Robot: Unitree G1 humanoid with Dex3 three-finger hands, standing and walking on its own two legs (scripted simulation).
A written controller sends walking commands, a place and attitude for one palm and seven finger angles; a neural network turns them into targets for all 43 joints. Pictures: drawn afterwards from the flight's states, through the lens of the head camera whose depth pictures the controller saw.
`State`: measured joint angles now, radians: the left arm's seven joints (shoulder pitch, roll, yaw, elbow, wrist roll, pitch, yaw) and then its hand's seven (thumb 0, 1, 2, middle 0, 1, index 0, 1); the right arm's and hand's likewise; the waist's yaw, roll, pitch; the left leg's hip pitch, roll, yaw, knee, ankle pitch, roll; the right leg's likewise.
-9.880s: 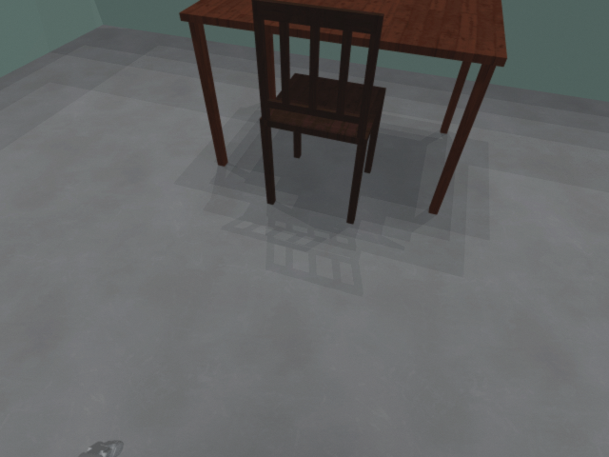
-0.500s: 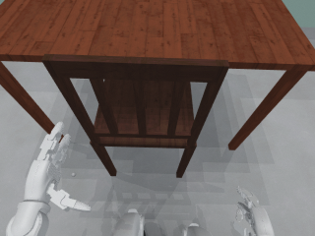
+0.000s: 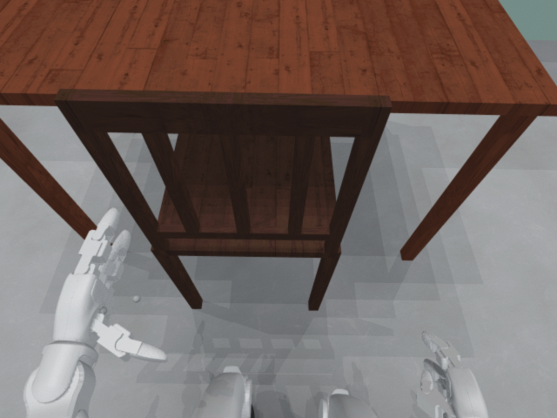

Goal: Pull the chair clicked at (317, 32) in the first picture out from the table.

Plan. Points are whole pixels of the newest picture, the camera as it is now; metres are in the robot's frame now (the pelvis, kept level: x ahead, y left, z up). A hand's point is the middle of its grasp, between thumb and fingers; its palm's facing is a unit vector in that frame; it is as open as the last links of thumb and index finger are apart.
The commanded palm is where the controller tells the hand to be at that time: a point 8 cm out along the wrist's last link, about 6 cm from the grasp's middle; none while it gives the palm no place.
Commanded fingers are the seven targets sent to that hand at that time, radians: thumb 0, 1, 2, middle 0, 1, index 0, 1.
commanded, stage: aim the fingers beside a spindle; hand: left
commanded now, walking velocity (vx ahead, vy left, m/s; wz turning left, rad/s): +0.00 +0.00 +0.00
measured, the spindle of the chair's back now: (238, 189) +0.47 +0.10 -0.01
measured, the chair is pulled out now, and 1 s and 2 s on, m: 0.00 0.00 0.00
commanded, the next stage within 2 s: push the fingers through the gap in 1.70 s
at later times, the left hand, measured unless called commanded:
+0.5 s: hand (148, 286) +0.29 +0.20 +0.01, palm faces +0.02 -1.00 -0.05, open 16.9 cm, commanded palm +0.27 +0.25 +0.01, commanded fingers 0.00 -0.50 0.30 -0.06 -0.08 -0.06 -0.08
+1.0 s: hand (164, 271) +0.32 +0.19 -0.01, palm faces +0.02 -1.00 -0.05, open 16.9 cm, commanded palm +0.30 +0.23 -0.01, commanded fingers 0.00 -0.50 0.30 -0.06 -0.08 -0.06 -0.08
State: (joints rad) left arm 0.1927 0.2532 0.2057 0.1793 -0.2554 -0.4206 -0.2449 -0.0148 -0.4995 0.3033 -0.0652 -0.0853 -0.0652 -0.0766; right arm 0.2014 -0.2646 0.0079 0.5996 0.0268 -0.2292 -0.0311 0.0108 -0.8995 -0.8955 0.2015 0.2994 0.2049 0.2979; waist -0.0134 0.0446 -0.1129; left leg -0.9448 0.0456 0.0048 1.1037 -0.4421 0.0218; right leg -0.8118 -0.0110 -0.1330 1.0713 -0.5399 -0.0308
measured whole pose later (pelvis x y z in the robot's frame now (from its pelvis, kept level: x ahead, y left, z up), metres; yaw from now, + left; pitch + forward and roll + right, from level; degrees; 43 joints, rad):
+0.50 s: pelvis +0.00 +0.00 -0.01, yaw -1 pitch +18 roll -3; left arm 0.08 0.24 0.21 0.28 -0.24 -0.46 -0.24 -0.01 -0.50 0.30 -0.06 -0.09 -0.06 -0.08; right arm 0.20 -0.27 0.01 0.61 0.01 -0.22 -0.02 0.01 -0.90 -0.90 0.20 0.30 0.20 0.30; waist -0.02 0.04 -0.12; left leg -1.03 0.05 0.01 1.17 -0.46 0.03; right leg -0.90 -0.01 -0.13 1.14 -0.56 -0.03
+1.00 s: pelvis -0.01 +0.01 -0.03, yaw -1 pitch +20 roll -4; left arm -0.06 0.23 0.18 0.38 -0.19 -0.46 -0.16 -0.02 -0.50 0.30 -0.06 -0.09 -0.06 -0.08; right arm 0.20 -0.27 0.01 0.60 0.00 -0.16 0.00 0.01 -0.90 -0.90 0.20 0.30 0.21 0.30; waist -0.02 0.04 -0.13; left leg -1.11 0.05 0.01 1.23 -0.48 0.04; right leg -0.98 -0.02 -0.12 1.20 -0.57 -0.02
